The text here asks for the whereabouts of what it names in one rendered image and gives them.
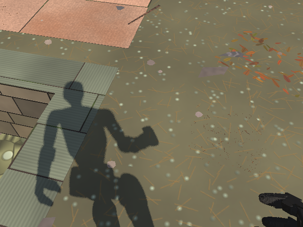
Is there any robot right hand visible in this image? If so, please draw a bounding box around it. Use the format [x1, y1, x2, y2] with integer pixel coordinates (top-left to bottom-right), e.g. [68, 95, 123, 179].
[255, 192, 303, 227]

